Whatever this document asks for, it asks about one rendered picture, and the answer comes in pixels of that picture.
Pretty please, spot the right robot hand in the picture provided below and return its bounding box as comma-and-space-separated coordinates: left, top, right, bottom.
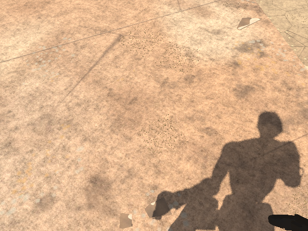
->
268, 214, 308, 231

